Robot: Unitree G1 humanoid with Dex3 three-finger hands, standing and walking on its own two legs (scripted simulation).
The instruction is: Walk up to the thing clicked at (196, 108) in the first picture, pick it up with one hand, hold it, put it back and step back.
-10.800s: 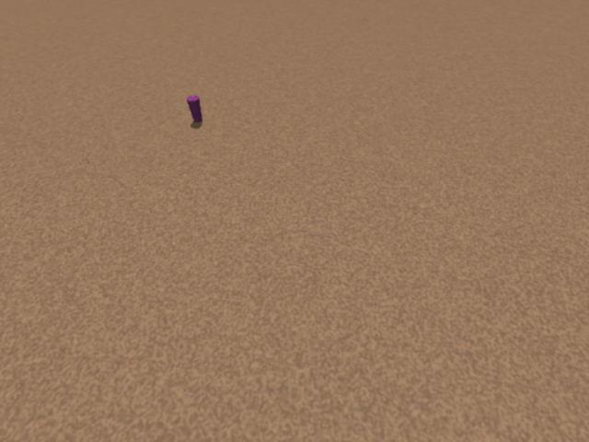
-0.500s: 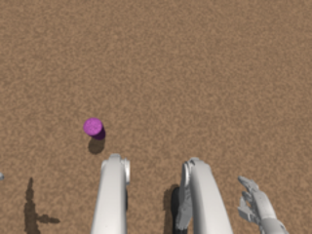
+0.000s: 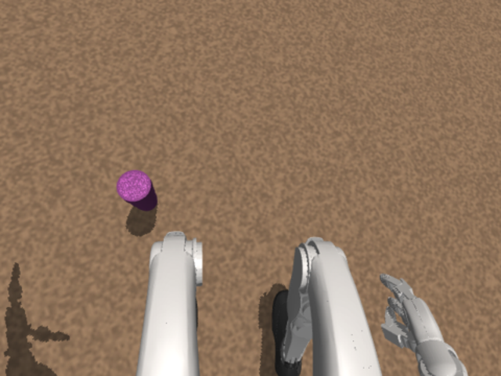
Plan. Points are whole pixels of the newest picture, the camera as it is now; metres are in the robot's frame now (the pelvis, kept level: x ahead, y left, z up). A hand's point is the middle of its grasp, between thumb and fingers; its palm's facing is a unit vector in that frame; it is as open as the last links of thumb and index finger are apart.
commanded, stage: go down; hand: left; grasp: from the side
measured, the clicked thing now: (141, 194) +0.43 +0.27 -0.35
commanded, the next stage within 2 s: approach in 0.94 s
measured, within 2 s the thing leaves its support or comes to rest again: neither
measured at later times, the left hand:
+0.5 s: hand out of the picture +0.32 +0.45 -0.02, palm faces +0.33 -0.93 -0.14, open 17.4 cm
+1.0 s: hand out of the picture +0.32 +0.46 -0.04, palm faces +0.34 -0.93 -0.12, open 17.4 cm
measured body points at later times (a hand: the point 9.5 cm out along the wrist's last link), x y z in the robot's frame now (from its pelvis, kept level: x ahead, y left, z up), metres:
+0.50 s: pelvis -0.01 +0.00 -0.03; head +0.20 +0.07 +0.37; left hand +0.30 +0.50 -0.01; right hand +0.18 -0.27 -0.13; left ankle +0.08 +0.13 -0.39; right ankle +0.09 -0.13 -0.39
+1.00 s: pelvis -0.01 +0.00 -0.05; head +0.20 +0.08 +0.34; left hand +0.30 +0.51 -0.03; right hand +0.18 -0.27 -0.15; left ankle +0.08 +0.13 -0.39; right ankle +0.09 -0.13 -0.39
